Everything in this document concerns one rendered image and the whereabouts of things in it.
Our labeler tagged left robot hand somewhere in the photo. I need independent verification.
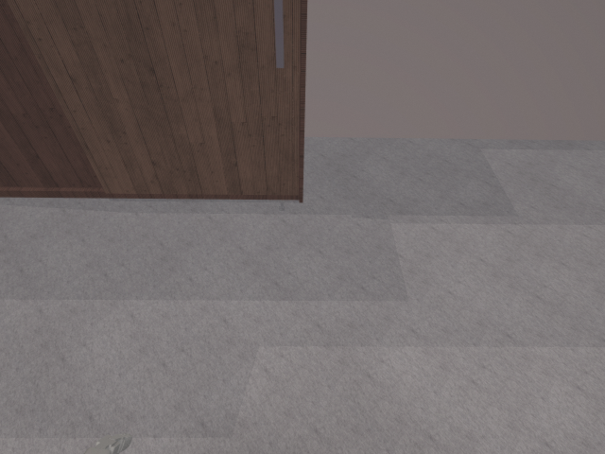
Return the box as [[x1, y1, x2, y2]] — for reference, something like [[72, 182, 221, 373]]
[[83, 433, 132, 454]]

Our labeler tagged wardrobe door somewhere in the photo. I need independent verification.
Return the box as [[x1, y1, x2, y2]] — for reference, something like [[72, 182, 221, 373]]
[[7, 0, 301, 196], [0, 0, 102, 187]]

